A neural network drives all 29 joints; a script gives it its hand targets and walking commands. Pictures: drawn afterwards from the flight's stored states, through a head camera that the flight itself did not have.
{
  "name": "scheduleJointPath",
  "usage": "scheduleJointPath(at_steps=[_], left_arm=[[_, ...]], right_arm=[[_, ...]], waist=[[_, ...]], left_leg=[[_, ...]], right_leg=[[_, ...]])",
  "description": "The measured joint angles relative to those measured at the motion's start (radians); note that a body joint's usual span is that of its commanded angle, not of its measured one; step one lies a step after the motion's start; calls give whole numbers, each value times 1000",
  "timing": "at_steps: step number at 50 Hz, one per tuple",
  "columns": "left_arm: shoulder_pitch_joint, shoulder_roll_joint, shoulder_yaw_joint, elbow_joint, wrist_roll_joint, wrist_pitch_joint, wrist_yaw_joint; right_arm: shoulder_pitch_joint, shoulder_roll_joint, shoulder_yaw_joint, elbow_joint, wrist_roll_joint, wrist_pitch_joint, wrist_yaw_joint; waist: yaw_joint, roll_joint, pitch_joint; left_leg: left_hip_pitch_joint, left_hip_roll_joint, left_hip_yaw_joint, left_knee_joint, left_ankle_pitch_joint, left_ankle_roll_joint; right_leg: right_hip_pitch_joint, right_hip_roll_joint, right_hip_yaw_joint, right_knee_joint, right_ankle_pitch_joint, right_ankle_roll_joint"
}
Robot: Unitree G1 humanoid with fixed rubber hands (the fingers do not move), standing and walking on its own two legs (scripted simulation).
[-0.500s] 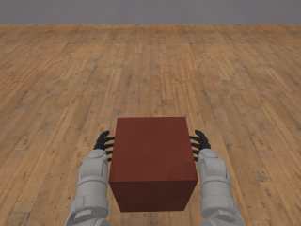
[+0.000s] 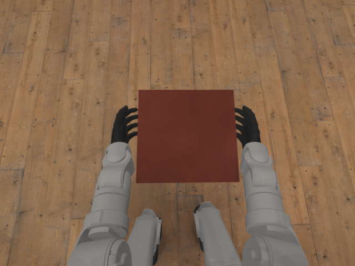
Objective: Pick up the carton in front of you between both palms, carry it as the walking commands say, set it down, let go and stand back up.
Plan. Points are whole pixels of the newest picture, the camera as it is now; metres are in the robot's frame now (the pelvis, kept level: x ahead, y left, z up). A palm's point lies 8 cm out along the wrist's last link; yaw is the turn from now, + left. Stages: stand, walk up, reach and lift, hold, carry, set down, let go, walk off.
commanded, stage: set down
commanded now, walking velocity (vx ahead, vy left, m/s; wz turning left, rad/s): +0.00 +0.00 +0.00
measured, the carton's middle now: (184, 143) +0.40 -0.03 -0.15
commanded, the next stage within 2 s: none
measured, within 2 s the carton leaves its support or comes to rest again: rests again in 1.66 s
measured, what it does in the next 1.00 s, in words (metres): lowers itself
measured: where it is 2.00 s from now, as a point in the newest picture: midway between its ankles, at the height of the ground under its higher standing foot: (178, 243)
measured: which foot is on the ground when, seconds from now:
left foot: down 0.00-1.00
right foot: down 0.00-1.00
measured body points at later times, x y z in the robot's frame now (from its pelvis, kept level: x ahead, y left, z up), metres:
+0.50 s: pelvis -0.03 -0.01 -0.13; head +0.24 -0.03 +0.23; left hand +0.45 +0.10 -0.23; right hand +0.42 -0.20 -0.24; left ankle +0.04 +0.12 -0.63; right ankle +0.07 -0.13 -0.63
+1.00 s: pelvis -0.05 +0.00 -0.24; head +0.29 -0.02 +0.06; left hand +0.49 +0.09 -0.39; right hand +0.44 -0.21 -0.39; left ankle +0.04 +0.12 -0.63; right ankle +0.07 -0.13 -0.63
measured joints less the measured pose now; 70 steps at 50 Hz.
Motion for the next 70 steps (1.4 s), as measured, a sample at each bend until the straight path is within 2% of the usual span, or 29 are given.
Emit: scheduleJointPath(at_steps=[11,25,36,46,57,63,70], left_arm=[[-171,41,65,121,34,46,-11],[-350,137,20,201,-34,38,-9],[-495,196,-6,279,-54,42,5],[-636,250,-52,347,-80,42,22],[-788,316,-155,426,-147,43,56],[-778,333,-209,437,-181,42,66],[-789,327,-198,496,-167,17,66]], right_arm=[[-149,-12,-70,81,-37,58,-17],[-269,-54,-35,87,40,57,-82],[-389,-88,-59,126,57,66,-96],[-502,-133,-77,167,78,63,-99],[-611,-197,-65,216,140,54,-111],[-605,-201,-51,235,178,50,-120],[-610,-204,-63,285,160,28,-111]], waist=[[-6,9,-70],[-5,7,-46],[-22,5,19],[-38,5,122],[-62,-2,286],[-60,-12,302],[-59,-4,282]], left_leg=[[-268,-17,-2,229,-65,-16],[-586,-40,3,504,-127,-42],[-757,-62,3,671,-153,-54],[-889,-83,10,808,-160,-60],[-972,-111,18,953,-175,-65],[-969,-102,16,1007,-212,-61],[-984,-97,22,1026,-220,-50]], right_leg=[[-272,19,-2,230,-61,0],[-598,49,2,506,-112,10],[-767,62,-1,667,-133,24],[-891,69,-1,795,-140,44],[-962,56,-11,937,-164,57],[-960,51,-28,983,-196,50],[-971,45,-31,1000,-207,50]])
